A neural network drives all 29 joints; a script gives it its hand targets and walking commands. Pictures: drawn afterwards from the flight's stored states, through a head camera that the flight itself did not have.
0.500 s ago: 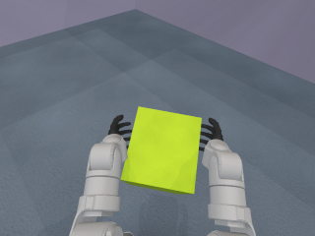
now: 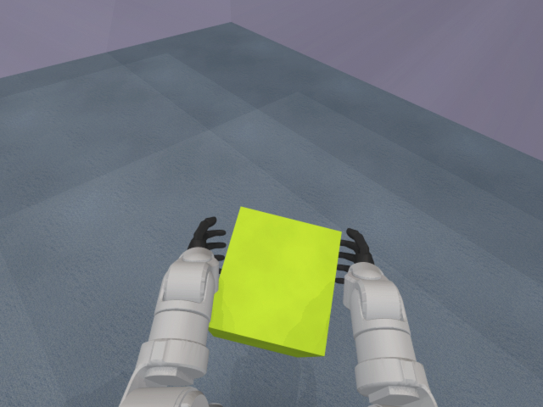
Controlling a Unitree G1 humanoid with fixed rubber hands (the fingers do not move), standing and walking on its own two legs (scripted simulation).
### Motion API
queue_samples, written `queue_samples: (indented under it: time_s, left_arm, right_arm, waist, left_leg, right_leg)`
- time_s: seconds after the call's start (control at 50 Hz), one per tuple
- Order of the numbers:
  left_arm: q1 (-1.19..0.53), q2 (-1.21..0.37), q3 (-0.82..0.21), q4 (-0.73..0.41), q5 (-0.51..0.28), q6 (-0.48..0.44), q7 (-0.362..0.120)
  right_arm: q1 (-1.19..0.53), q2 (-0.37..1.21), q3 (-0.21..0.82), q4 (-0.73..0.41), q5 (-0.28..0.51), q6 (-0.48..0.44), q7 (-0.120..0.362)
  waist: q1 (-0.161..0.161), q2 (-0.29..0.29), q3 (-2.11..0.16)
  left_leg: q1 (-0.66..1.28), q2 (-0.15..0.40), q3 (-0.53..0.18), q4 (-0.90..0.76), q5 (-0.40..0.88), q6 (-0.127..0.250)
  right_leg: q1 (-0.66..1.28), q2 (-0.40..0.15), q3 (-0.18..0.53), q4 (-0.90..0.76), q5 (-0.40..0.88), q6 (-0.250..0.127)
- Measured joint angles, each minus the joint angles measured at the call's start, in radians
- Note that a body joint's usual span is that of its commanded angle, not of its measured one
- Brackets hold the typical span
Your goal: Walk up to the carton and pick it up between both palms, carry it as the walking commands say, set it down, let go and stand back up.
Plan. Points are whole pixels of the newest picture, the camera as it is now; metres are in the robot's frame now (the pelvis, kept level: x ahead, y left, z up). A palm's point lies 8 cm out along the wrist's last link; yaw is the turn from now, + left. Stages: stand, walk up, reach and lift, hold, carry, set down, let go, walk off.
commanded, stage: set down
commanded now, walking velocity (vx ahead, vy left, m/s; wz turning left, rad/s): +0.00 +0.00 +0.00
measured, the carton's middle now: (271, 288) +0.33 +0.01 -0.05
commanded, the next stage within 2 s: none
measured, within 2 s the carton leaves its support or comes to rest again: neither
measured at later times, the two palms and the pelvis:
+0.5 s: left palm (179, 281) +0.30 +0.16 +0.00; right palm (334, 261) +0.34 -0.09 +0.03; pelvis +0.00 +0.01 +0.00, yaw +0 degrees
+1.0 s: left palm (204, 297) +0.34 +0.14 -0.12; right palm (331, 297) +0.35 -0.11 -0.12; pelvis +0.02 +0.00 -0.02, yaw +0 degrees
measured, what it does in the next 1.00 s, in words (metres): stands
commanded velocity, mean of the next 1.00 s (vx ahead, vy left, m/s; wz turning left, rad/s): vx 0.00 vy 0.00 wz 0.00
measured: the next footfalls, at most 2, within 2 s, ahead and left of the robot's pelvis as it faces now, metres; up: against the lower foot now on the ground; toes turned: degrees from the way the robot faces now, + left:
none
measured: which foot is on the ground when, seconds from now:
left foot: down 0.00-1.00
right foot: down 0.00-1.00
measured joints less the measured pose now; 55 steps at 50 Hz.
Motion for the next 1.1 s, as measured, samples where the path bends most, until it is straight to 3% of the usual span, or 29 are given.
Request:
queue_samples:
  time_s: [0.06, 0.12, 0.22, 0.32, 0.5, 0.72, 0.82, 0.9, 1.0, 1.1]
  left_arm:
    - [0.013, 0.005, -0.001, 0.0, 0.005, -0.033, -0.002]
    - [0.013, 0.006, 0.006, 0.002, 0.021, -0.069, -0.006]
    - [0.014, 0.006, 0.1, 0.092, 0.059, -0.111, -0.053]
    - [0.013, 0.006, 0.191, 0.158, 0.07, -0.146, -0.044]
    - [0.012, 0.006, 0.207, 0.211, 0.05, -0.31, -0.03]
    - [0.011, 0.006, 0.223, 0.236, 0.068, -0.444, -0.036]
    - [0.011, 0.006, 0.221, 0.236, 0.056, -0.56, -0.032]
    - [0.011, 0.006, 0.204, 0.236, 0.032, -0.678, -0.012]
    - [0.011, 0.008, 0.145, 0.238, -0.023, -0.806, 0.026]
    - [0.011, 0.027, 0.069, 0.242, -0.061, -0.87, 0.066]
  right_arm:
    - [-0.007, 0.002, 0.009, 0.0, 0.005, -0.018, 0.003]
    - [-0.045, 0.016, -0.005, 0.017, 0.005, -0.048, -0.023]
    - [-0.148, 0.057, -0.119, 0.216, -0.048, -0.146, -0.018]
    - [-0.18, 0.068, -0.161, 0.358, -0.089, -0.235, 0.012]
    - [-0.194, 0.064, -0.261, 0.401, -0.102, -0.398, 0.109]
    - [-0.193, 0.068, -0.267, 0.427, -0.121, -0.526, 0.116]
    - [-0.177, 0.067, -0.236, 0.427, -0.122, -0.629, 0.091]
    - [-0.152, 0.054, -0.176, 0.427, -0.105, -0.717, 0.041]
    - [-0.118, -0.001, -0.055, 0.416, 0.001, -0.801, -0.027]
    - [-0.102, -0.074, 0.064, 0.407, 0.096, -0.852, -0.061]
  waist:
    - [0.001, -0.016, 0.0]
    - [0.001, -0.023, -0.002]
    - [0.001, -0.027, -0.019]
    - [0.001, -0.037, 0.006]
    - [0.0, -0.039, 0.055]
    - [0.001, -0.039, 0.124]
    - [0.001, -0.039, 0.128]
    - [0.001, -0.039, 0.128]
    - [0.0, -0.038, 0.128]
    - [0.001, -0.038, 0.127]
  left_leg:
    - [0.008, -0.001, 0.0, 0.0, 0.0, 0.0]
    - [0.016, -0.004, 0.0, 0.0, 0.0, 0.0]
    - [0.024, -0.023, -0.018, 0.0, -0.002, 0.0]
    - [0.023, -0.026, -0.021, 0.0, -0.002, 0.0]
    - [0.023, -0.03, -0.024, 0.0, -0.006, 0.0]
    - [-0.061, -0.024, -0.028, 0.003, -0.008, -0.004]
    - [-0.175, -0.016, -0.029, 0.018, -0.007, -0.008]
    - [-0.284, -0.014, -0.03, 0.043, -0.008, -0.008]
    - [-0.43, -0.015, -0.044, 0.084, -0.008, -0.01]
    - [-0.551, -0.009, -0.047, 0.122, -0.006, -0.011]
  right_leg:
    - [0.008, -0.001, 0.0, 0.0, -0.001, 0.0]
    - [0.017, -0.004, 0.0, 0.0, -0.001, 0.0]
    - [0.026, -0.01, 0.0, 0.0, -0.003, 0.0]
    - [0.025, -0.012, 0.0, 0.0, 0.0, 0.0]
    - [0.026, -0.013, 0.0, 0.0, -0.005, 0.0]
    - [-0.063, -0.005, 0.0, 0.011, -0.013, -0.003]
    - [-0.178, 0.003, 0.0, 0.025, -0.01, -0.006]
    - [-0.289, 0.004, 0.0, 0.053, -0.014, -0.007]
    - [-0.435, 0.008, 0.0, 0.096, -0.015, -0.007]
    - [-0.555, 0.014, 0.0, 0.132, -0.01, -0.007]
